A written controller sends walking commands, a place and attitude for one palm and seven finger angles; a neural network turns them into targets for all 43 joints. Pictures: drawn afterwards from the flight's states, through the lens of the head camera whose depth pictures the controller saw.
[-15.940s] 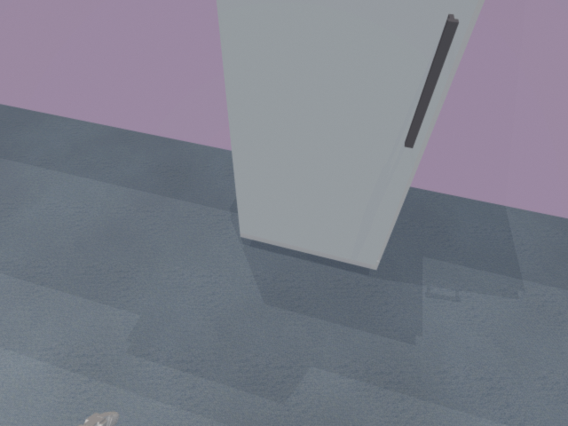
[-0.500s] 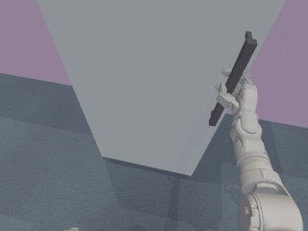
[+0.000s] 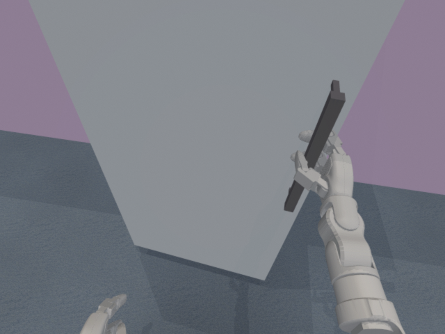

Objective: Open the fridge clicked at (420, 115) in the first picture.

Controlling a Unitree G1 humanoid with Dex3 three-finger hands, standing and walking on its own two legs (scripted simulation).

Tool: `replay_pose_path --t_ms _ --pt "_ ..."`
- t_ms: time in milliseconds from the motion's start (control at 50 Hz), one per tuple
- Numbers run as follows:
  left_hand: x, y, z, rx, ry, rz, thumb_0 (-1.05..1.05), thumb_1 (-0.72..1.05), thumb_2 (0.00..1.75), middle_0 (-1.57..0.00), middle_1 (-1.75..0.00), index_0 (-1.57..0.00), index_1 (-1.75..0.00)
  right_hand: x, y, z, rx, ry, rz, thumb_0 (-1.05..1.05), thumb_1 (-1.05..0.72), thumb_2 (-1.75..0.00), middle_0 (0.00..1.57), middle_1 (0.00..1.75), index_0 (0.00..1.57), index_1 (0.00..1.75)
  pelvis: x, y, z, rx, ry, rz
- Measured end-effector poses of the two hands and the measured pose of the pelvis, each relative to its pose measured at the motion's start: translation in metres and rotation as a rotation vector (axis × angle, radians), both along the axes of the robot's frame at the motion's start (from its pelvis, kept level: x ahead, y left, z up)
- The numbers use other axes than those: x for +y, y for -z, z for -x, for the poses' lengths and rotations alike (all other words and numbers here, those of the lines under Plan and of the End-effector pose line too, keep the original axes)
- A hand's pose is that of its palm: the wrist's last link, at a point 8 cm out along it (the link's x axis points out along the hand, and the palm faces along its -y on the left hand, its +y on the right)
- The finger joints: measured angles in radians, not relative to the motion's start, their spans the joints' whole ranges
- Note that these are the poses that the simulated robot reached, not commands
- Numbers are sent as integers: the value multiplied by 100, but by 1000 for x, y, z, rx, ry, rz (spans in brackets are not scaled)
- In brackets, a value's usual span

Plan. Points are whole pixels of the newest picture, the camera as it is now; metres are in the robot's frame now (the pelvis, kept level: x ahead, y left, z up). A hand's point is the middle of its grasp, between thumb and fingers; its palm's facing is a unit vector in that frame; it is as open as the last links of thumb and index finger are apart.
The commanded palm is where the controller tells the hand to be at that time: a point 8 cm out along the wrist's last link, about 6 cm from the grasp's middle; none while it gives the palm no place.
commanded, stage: walk backward, drawing the door open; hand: right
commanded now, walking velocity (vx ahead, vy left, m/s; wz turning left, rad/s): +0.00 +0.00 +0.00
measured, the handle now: (308, 156) +0.44 -0.13 +0.10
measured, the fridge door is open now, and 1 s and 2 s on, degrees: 6 39 65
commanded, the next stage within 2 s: none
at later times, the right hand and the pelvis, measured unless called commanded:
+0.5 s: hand (271, 245) +0.24 -0.04 +0.12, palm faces -0.04 +0.99 -0.15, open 6.4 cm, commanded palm +0.21 -0.09 +0.12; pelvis -0.06 +0.04 +0.00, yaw -7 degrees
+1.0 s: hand (185, 331) +0.12 +0.06 +0.11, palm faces +0.15 +0.98 -0.14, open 6.7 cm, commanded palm +0.09 +0.02 +0.12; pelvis -0.12 +0.22 +0.01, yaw -28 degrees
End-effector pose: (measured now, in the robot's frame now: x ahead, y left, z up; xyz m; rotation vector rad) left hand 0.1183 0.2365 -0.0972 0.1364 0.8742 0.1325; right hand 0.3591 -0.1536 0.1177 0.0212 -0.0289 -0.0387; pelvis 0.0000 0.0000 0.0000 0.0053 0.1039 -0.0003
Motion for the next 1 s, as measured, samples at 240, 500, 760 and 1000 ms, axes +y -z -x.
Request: replay_pose_path --t_ms 240,500,760,1000 --pt "-9 -16 -22 -62 21 -55 1 90 90 -21 -30 -20 -30 19 -4 71 -58 -129 131 0 -66 -74 40 139 33 135 -2 -6 18 -83 27 0" --pt "-5 -3 4 -42 124 28 1 90 90 -21 -30 -20 -30 57 -4 141 -60 -81 168 -1 -66 -72 39 136 29 135 43 -3 64 -86 113 39" --pt "63 3 20 -32 253 -65 1 90 90 -21 -30 -20 -30 112 -3 215 -73 16 169 -2 -67 -71 36 135 25 132 118 0 101 -106 325 31" --pt "100 -14 13 -47 529 -12 1 90 90 -21 -30 -21 -30 166 -3 267 -51 107 171 -2 -66 -77 34 130 23 129 217 -13 122 -115 497 -49"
